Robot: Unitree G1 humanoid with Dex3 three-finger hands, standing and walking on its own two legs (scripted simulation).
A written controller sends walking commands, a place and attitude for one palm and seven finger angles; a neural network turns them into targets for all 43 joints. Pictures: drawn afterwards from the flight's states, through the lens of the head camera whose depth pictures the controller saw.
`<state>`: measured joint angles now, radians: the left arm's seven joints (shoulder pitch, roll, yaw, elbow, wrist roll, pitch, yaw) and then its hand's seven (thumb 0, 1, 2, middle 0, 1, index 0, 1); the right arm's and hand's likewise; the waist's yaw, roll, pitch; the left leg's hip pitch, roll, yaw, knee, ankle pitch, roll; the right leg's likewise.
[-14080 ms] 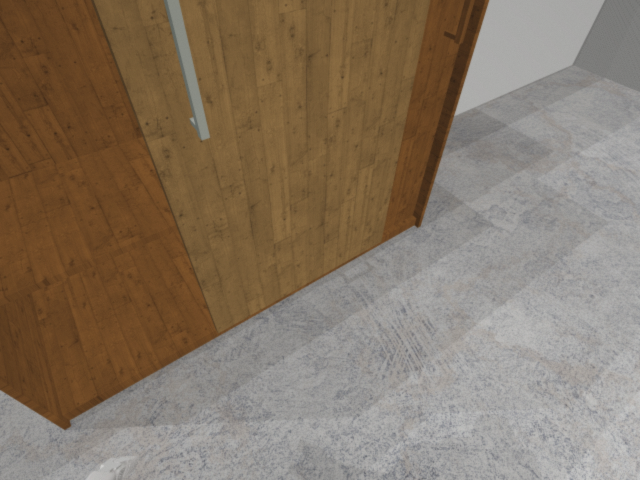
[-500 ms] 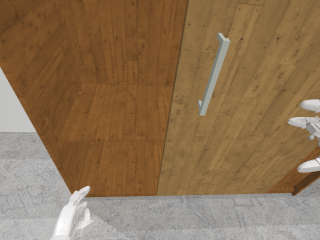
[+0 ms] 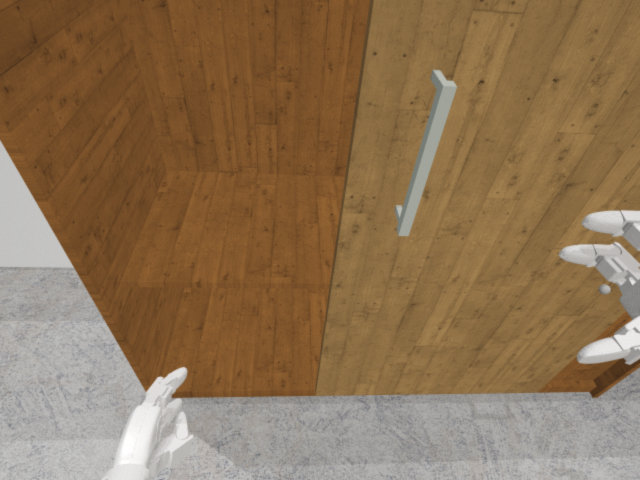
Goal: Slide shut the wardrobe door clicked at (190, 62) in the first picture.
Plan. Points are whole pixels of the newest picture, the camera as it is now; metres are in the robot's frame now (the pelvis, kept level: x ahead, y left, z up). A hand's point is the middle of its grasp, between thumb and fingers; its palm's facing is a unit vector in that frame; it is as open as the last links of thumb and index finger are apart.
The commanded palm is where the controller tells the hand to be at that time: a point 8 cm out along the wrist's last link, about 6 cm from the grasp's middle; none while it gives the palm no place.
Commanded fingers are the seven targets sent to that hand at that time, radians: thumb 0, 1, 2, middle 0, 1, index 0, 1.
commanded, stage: move the hooked fingers beside the handle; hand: right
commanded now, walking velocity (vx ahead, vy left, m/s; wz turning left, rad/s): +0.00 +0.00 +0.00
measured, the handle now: (418, 161) +0.51 -0.13 +0.17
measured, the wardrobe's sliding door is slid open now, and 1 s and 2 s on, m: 0.48 0.48 0.48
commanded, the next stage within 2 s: none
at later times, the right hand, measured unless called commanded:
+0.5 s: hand (556, 243) +0.34 -0.26 +0.18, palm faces +0.05 +1.00 -0.06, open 14.0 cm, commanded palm +0.31 -0.29 +0.19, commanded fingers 0.00 0.50 -0.30 0.30 1.20 0.30 1.20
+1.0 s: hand (517, 214) +0.38 -0.22 +0.19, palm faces +0.02 +1.00 -0.02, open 14.0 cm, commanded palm +0.37 -0.27 +0.18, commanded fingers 0.00 0.50 -0.30 0.30 1.20 0.30 1.20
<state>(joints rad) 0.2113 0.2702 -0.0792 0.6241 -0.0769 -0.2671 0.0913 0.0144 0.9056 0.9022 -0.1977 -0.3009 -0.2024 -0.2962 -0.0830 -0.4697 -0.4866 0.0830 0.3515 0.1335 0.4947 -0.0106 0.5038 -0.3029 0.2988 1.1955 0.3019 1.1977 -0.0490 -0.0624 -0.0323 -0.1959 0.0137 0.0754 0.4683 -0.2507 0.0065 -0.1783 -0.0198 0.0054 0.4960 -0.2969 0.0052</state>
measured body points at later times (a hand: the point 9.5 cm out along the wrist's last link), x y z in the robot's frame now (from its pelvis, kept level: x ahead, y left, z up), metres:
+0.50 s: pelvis +0.00 +0.00 +0.00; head -0.01 +0.02 +0.45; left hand +0.17 +0.24 -0.08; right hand +0.33 -0.31 +0.19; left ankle +0.00 +0.11 -0.74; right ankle -0.02 -0.12 -0.74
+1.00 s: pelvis +0.00 +0.01 +0.00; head +0.00 +0.02 +0.45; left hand +0.15 +0.26 -0.09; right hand +0.38 -0.28 +0.19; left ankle +0.00 +0.11 -0.74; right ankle -0.02 -0.12 -0.74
